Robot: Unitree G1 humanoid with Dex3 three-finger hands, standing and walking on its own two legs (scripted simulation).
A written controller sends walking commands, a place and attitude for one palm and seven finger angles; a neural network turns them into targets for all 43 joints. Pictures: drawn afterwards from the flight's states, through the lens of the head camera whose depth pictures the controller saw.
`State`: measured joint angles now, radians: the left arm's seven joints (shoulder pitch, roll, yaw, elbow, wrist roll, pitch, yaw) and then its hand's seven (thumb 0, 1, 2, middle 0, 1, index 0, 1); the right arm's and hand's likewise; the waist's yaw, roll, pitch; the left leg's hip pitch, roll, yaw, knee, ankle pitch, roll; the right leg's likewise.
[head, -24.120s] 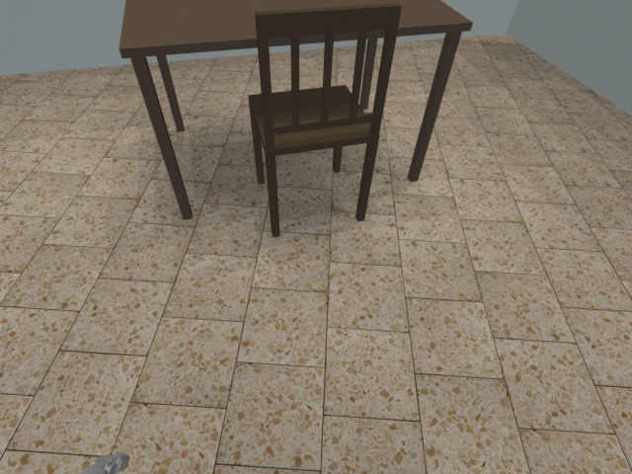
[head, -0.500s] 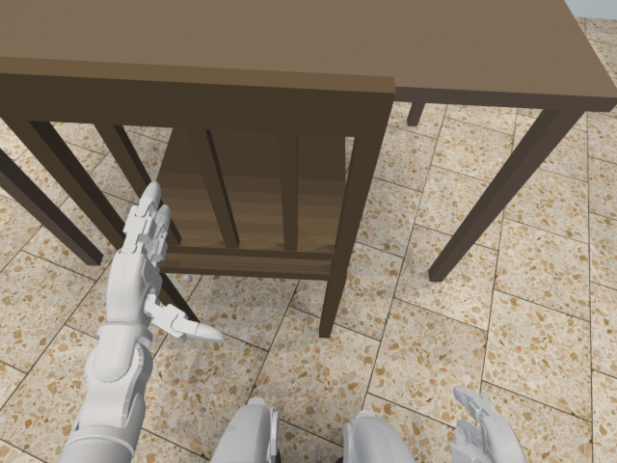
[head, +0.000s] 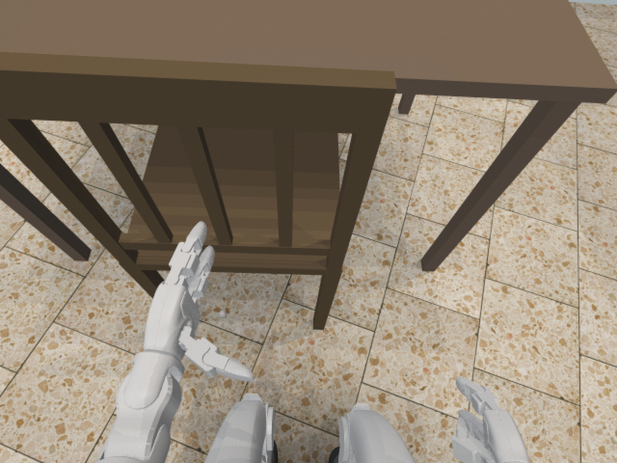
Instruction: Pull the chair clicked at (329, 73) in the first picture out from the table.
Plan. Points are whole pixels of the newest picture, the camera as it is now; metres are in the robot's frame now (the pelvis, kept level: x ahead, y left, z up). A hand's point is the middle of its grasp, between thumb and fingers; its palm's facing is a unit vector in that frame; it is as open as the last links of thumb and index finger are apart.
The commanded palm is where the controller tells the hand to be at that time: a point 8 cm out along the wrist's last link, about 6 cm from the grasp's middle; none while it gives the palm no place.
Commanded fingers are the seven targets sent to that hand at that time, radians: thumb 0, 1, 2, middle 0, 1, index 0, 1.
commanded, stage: aim the fingers beside a spindle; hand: left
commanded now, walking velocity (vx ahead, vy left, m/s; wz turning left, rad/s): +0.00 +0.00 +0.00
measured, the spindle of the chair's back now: (211, 194) +0.46 +0.15 +0.01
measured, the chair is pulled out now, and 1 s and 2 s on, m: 0.00 0.00 0.00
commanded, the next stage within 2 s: push the fingers through the gap in 0.94 s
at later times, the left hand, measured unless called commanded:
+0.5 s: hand (168, 278) +0.32 +0.17 +0.05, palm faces +0.08 -0.99 -0.08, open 16.9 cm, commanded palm +0.29 +0.20 +0.01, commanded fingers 0.00 -0.50 0.30 -0.06 -0.08 -0.06 -0.08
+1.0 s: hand (221, 317) +0.30 +0.12 -0.02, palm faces -0.12 -0.99 +0.08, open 16.9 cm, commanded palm +0.30 +0.19 +0.02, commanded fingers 0.00 -0.50 0.30 -0.06 -0.08 -0.06 -0.08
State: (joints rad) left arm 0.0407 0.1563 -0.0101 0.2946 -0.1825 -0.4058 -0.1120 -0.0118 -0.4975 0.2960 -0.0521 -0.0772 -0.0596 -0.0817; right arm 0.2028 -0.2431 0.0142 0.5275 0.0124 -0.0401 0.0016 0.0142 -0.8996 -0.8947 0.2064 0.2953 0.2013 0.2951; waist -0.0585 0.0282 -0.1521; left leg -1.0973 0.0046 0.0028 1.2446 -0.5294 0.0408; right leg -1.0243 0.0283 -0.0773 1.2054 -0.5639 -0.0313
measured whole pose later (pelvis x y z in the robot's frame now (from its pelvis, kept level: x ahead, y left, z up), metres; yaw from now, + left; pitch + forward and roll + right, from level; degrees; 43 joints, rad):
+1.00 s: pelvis +0.00 +0.00 +0.00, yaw +0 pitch +22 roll -3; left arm 0.00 0.17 -0.01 0.36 -0.20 -0.37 -0.15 -0.01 -0.50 0.30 -0.05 -0.08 -0.06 -0.08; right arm 0.20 -0.25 0.02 0.53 0.02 -0.04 0.00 0.01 -0.90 -0.89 0.21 0.30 0.20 0.30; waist -0.06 0.04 -0.15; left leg -1.11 0.00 -0.01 1.26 -0.53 0.04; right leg -1.03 0.03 -0.09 1.21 -0.56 -0.03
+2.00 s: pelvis -0.01 +0.00 +0.00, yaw -1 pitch +23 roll -3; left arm -0.39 0.24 0.17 0.65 -0.17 -0.43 -0.11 -0.01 -0.50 0.30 -0.06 -0.08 -0.06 -0.08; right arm 0.23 -0.25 0.02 0.59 0.00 -0.01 0.02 0.01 -0.90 -0.89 0.21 0.30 0.20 0.29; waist -0.10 0.04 -0.14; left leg -1.14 0.01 0.00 1.25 -0.52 0.04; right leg -1.07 0.04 -0.08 1.20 -0.55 -0.03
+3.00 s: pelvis +0.00 +0.00 +0.00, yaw -1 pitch +25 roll -3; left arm -0.53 0.26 0.22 0.80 -0.13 -0.51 -0.06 -0.01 -0.50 0.30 -0.15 -0.37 -0.16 -0.38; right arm 0.25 -0.25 0.01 0.61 -0.01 0.05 0.04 0.01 -0.90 -0.89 0.21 0.29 0.20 0.29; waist -0.12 0.04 -0.16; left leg -1.17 0.02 0.01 1.25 -0.53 0.04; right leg -1.10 0.04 -0.07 1.20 -0.55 -0.03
